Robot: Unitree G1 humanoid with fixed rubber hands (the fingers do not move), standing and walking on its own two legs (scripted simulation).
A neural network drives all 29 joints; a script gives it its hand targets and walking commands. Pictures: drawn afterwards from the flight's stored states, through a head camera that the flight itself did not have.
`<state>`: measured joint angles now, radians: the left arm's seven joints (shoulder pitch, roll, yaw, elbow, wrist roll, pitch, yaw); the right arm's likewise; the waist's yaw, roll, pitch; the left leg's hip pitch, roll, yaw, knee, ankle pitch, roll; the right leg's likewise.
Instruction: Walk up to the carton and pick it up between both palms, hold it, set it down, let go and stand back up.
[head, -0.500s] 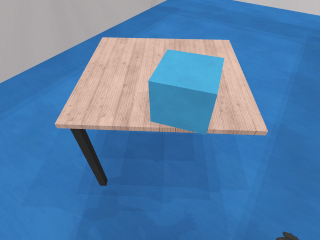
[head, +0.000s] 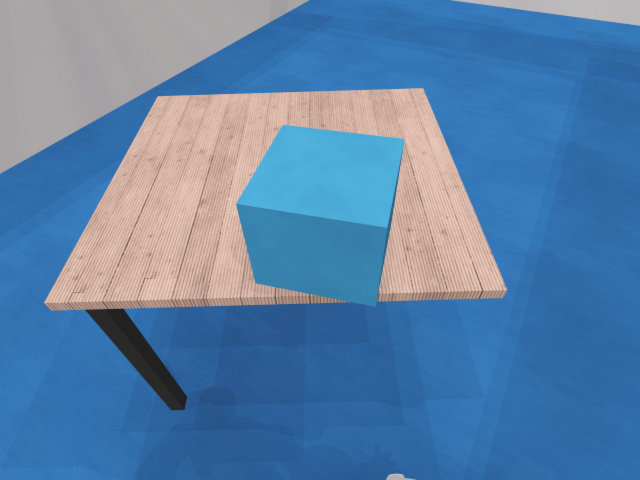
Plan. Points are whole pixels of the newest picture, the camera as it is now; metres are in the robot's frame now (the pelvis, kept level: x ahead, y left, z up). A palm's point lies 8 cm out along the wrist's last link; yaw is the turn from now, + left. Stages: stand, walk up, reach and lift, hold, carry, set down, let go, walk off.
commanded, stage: walk up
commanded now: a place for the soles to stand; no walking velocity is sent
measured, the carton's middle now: (327, 213) +0.58 +0.01 -0.01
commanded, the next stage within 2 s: reach and lift in 1.90 s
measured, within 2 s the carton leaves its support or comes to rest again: neither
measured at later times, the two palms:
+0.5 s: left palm (111, 459) +0.20 +0.31 -0.11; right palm out of the picture +0.09 -0.34 -0.07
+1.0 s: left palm (108, 431) +0.23 +0.32 -0.10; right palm (573, 442) +0.22 -0.31 -0.09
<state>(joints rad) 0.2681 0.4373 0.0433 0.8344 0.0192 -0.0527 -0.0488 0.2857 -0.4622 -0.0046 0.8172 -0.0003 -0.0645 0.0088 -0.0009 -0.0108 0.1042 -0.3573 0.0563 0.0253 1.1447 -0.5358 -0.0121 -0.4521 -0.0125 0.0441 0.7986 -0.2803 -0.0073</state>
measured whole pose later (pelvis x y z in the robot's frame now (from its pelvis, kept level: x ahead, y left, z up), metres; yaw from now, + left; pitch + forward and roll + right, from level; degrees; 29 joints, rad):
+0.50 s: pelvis +0.10 +0.00 +0.00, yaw -2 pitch -1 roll +2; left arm 0.22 0.45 0.06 0.84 0.02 -0.04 -0.05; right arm 0.47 -0.46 0.00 0.82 0.00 -0.10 0.00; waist 0.00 -0.12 0.09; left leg -0.28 0.05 0.10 0.80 -0.49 0.00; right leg -0.55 -0.06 0.06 0.85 -0.40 -0.01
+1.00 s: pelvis +0.15 +0.00 +0.00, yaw +0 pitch -3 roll +0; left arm 0.22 0.43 0.04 0.84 0.01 -0.03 -0.01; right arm 0.27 -0.42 0.00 0.82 0.00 -0.04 -0.01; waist 0.00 -0.02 0.12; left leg -0.38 0.03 0.03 0.86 -0.43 0.00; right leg -0.44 -0.04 0.03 0.84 -0.33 0.01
